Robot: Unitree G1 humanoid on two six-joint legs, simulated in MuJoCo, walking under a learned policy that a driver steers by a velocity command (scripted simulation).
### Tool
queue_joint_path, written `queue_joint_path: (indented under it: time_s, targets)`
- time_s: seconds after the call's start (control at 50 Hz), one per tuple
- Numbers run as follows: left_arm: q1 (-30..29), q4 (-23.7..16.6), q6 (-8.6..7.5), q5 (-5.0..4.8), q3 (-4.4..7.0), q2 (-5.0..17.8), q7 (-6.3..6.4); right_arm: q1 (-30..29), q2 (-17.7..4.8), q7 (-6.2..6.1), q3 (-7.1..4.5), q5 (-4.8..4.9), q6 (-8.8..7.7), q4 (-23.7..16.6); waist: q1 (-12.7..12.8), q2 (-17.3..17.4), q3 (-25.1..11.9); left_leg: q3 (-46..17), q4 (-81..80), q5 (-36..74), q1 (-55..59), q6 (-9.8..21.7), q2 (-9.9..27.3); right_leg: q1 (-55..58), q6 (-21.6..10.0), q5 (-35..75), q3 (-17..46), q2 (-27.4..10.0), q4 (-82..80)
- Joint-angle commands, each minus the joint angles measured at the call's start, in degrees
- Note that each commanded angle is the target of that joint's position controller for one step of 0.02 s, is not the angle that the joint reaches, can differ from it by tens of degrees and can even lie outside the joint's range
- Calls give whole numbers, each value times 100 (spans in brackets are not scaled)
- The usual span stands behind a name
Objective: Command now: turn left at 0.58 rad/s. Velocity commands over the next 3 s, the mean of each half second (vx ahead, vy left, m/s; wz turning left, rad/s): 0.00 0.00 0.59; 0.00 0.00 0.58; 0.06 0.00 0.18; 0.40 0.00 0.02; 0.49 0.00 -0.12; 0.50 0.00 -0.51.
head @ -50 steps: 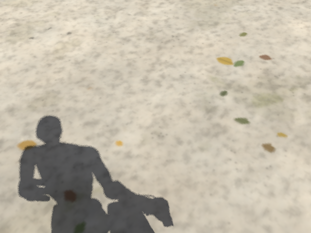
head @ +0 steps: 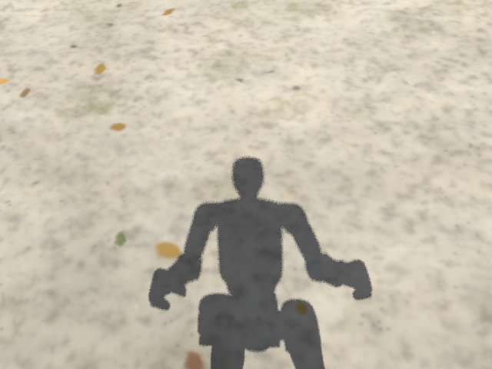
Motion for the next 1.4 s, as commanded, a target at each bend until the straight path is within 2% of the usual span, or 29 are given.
queue_joint_path:
  time_s: [0.02, 0.16, 0.22, 0.24, 0.26, 0.28, 0.32, 0.34, 0.4, 0.48, 0.62, 0.68, 0.7, 0.72, 0.74, 0.76, 0.8, 0.88, 0.94, 1.06, 1.08, 1.1, 1.12, 1.14, 1.16, 1.2, 1.28, 1.32, 1.4]
  targets:
    - [-11, -384, 2, -6, 214, 937, 85, -332, -167, 38, 0, 44, -39, -604, 126, -1240, -394, 215, -339, 165, -684, -208, 312, 1283, -1144, 2316, 847, -1304, -661]
    - [-94, -471, 37, -135, 379, 1314, -56, -325, -223, 220, 7, 17, 17, -879, 163, -1443, -538, 825, -2259, 133, 804, 65, 465, 999, -1120, 2336, 341, -1611, -499]
    - [-166, -416, 17, -285, 373, 1233, -103, 169, -231, 261, -73, 12, 45, -748, -148, -1252, -576, 1011, -3862, 1188, 1852, 490, 256, 675, -672, 1921, -12, -1493, 207]
    - [182, -283, -6, -218, 319, 1008, -137, 444, -472, 201, -169, 7, 34, -682, -181, -654, -724, 550, -4289, 2140, 2776, 714, 408, 45, -251, 1217, -417, -1227, 968]
    - [128, -516, -21, 116, 162, 571, -182, 678, -1218, 90, -334, -37, 2, -780, -88, 1208, -871, -1580, -4163, 4671, 3947, 1362, 2008, -1730, 341, -1763, -886, -520, 2890]
    - [-341, -772, -57, 85, 181, 686, -150, 634, -1268, 144, -276, -221, -130, -914, -347, 1331, -1117, -2525, -4193, 5304, 3573, 2530, 2777, -2496, 521, -2830, -46, 64, 4052]
    - [-646, -795, -27, -113, 277, 988, -86, 325, -882, 165, -173, -196, -308, -823, -311, 591, -780, -1683, -4368, 4067, 3143, 2143, 2103, -2574, 400, -1982, 425, -121, 4441]
    - [-554, -694, -1, -66, 297, 981, -31, 63, -722, 121, -126, -98, -303, -843, -187, 344, -681, -1440, -4364, 3635, 2974, 1854, 1829, -2546, 393, -1572, 473, -175, 4236]
    - [-292, -663, 17, -33, 305, 927, -35, -163, -637, 27, -57, -83, -238, -897, 17, 479, -739, -1222, -4433, 3564, 2486, 1758, 1531, -1991, 471, -912, 419, 19, 3949]
    - [-449, -735, -10, -62, 207, 700, -72, -45, -731, -44, -93, -61, -206, -864, -96, 486, -765, -1411, -4382, 2922, 2505, 1733, 1416, -1727, 525, -700, 479, 161, 2696]
    - [-464, -858, -121, -141, 230, 781, -222, -160, -817, 33, -120, -31, -120, -930, -173, 703, -669, -2305, -4197, 2373, 2193, 1664, 1314, -820, 369, -823, 549, 429, 1183]
    - [-12, -755, -190, -110, 296, 847, -263, -317, -678, -6, -72, 59, -75, -982, 108, 562, -741, -2296, -3741, 2014, 1849, 1224, 918, 321, 130, 423, 536, 238, -433]
    - [150, -791, -171, -14, 378, 1216, -224, -97, -401, -14, 7, 0, -83, -1000, 1, -235, -941, -1793, -2874, 725, 1213, 883, 511, 1045, -248, 927, 1382, -806, -607]
    - [20, -747, -110, 135, 454, 1623, -224, 32, -354, -13, 3, 38, -130, -1136, -268, -1954, -602, -552, -1824, -1171, 3, 516, -452, 1075, -1201, 2007, 2768, -1865, -850]
    - [-136, -906, -138, 157, 375, 1277, -214, 150, -866, -18, -160, -69, -177, -1009, -165, -1606, -593, -472, -354, -1467, -135, 235, -69, 817, -1704, 2139, 2994, -2287, -876]
    - [-387, -990, -140, 115, 279, 987, -173, 234, -1043, 4, -254, -11, -157, -871, -255, -1198, -508, -442, 205, -1072, -107, 148, 54, 621, -1534, 1987, 2404, -1981, -802]
    - [-679, -1046, -110, -42, 217, 797, -111, 358, -786, -15, -228, -4, -33, -696, -289, -994, -290, -287, 658, -399, -269, -62, 150, 600, -1129, 1598, 1508, -1385, -713]
    - [-272, -964, 8, 7, 234, 910, -11, -108, -337, 47, -64, 57, -9, -934, 57, -1201, -317, 187, -127, -28, -385, -248, 348, 1067, -1221, 1921, 825, -1239, -737]
    - [-192, -922, 63, -26, 318, 1138, -37, -285, -178, 116, 40, -15, -30, -1068, 181, -1271, -535, 369, -1115, -212, 173, -209, 544, 1167, -1283, 2119, 639, -1404, -647]
    - [-357, -785, 70, -294, 288, 1197, -185, 390, -203, 183, 21, -40, -27, -811, -193, -1257, -613, 839, -3923, 1080, 2020, 302, 245, 638, -974, 2069, 391, -1364, -44]
    - [-35, -629, 35, -282, 208, 979, -209, 482, -323, 159, -1, -53, -31, -785, -197, -940, -649, 579, -4489, 1798, 2742, 459, 336, 200, -584, 1520, 178, -1182, 258]
    - [149, -675, -6, -12, 55, 557, -261, 593, -737, 84, -65, -78, -44, -867, -31, 363, -952, -909, -4518, 3504, 3701, 769, 1505, -701, 24, -291, -336, -680, 1395]
    - [-96, -881, -19, 74, -4, 456, -237, 319, -884, 84, -21, -255, -105, -966, -11, 1308, -794, -1934, -4429, 4105, 3169, 1876, 2591, -1463, 389, -2379, -290, -176, 2091]
    - [-403, -892, 19, -45, 118, 891, -165, 359, -606, 122, 33, -329, -218, -936, -346, 835, -803, -1832, -4515, 3681, 2784, 2227, 2498, -1380, 473, -2494, 147, -279, 2818]
    - [-389, -848, 53, -115, 165, 974, -159, 191, -448, 132, 107, -318, -302, -817, -219, 792, -637, -1428, -4542, 3351, 2678, 2036, 2179, -1429, 471, -2241, 264, -299, 3116]
    - [-192, -650, 130, -68, 220, 1007, -103, -179, -416, 121, 126, -192, -370, -758, -103, 647, -453, -1019, -4529, 3169, 2609, 1666, 1817, -1506, 501, -1664, 347, -318, 3170]
    - [68, -482, 149, -115, 111, 656, -133, -390, -118, 81, 237, -191, -366, -622, 21, 510, -575, -452, -4421, 3604, 2420, 1591, 1464, -797, 582, -1013, 242, -255, 2539]
    - [-142, -537, 149, -105, 50, 568, -136, -319, -146, 89, 230, -198, -334, -530, -123, 520, -523, -546, -4387, 3336, 2445, 1636, 1480, -558, 563, -1070, 174, -213, 1870]
    - [-76, -493, 81, -178, 57, 759, -164, -23, -545, 101, 128, -71, -269, -298, -257, 618, -166, -1268, -4996, -786, 2101, 1685, 1545, -281, 281, -919, -220, 87, 905]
